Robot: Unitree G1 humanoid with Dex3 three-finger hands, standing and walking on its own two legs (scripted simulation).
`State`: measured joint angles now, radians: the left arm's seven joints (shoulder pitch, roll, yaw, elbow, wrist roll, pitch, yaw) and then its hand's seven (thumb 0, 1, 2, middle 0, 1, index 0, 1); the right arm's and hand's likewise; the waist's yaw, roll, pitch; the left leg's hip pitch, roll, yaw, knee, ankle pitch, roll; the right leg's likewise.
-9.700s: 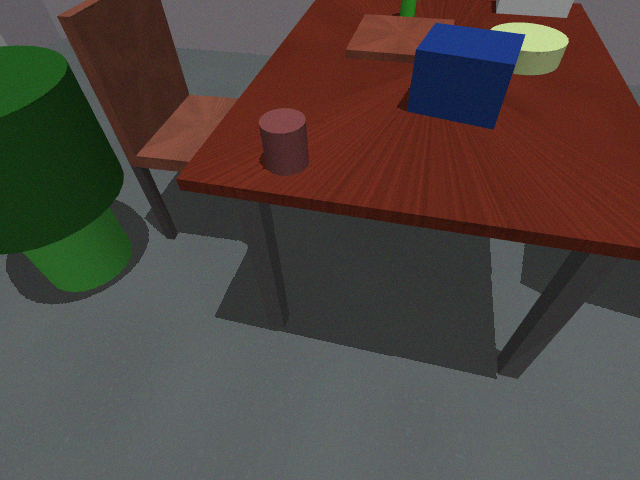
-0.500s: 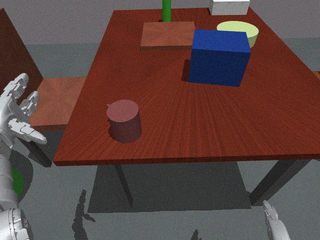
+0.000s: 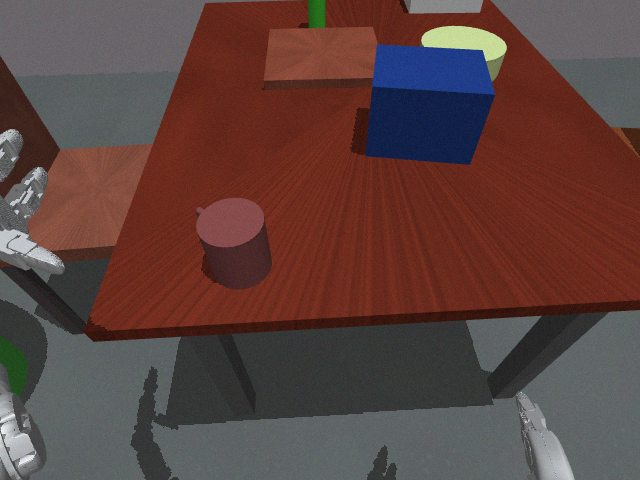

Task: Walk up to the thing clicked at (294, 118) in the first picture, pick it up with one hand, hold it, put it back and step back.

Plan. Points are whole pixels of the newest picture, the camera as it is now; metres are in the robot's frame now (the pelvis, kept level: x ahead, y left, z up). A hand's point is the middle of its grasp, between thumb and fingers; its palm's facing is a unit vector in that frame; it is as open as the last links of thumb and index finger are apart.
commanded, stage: go down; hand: left
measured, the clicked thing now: (229, 239) +0.46 +0.14 +0.03
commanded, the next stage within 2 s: approach in 1.18 s
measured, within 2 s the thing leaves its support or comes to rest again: neither
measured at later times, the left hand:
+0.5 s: hand (40, 192) +0.42 +0.31 +0.17, palm faces +0.04 -1.00 +0.01, open 17.6 cm
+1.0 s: hand (44, 186) +0.44 +0.32 +0.17, palm faces +0.03 -1.00 +0.00, open 17.6 cm
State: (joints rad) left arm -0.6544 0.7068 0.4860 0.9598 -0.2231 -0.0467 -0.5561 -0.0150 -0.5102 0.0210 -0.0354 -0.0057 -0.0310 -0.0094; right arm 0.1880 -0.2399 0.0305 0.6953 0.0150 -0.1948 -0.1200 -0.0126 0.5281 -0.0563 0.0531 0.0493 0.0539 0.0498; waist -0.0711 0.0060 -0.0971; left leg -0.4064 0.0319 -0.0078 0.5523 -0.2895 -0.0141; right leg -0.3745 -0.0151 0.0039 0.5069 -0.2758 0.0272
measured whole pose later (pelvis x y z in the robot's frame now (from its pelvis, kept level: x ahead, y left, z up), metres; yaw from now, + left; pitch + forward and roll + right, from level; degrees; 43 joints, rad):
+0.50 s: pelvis +0.01 +0.00 +0.00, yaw +0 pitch +10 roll -1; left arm -0.74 0.77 0.50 1.04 -0.20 -0.04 -0.57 -0.02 -0.53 0.02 -0.03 0.00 -0.03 -0.01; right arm 0.20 -0.25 0.03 0.63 0.01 -0.19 -0.12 -0.01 0.52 -0.06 0.05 0.05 0.05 0.05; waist -0.10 0.00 -0.11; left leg -0.45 0.03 -0.01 0.59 -0.31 -0.01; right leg -0.42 -0.01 0.00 0.54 -0.29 0.03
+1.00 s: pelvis +0.00 +0.01 -0.01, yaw -1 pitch +12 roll -2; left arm -0.78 0.78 0.49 1.06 -0.18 -0.04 -0.56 -0.02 -0.54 0.00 -0.03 0.00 -0.03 0.00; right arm 0.22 -0.25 0.04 0.61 0.02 -0.18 -0.10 -0.01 0.51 -0.06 0.05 0.05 0.05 0.05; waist -0.10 0.01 -0.13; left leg -0.51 0.04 0.00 0.63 -0.33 0.00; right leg -0.47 -0.01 0.01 0.56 -0.30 0.04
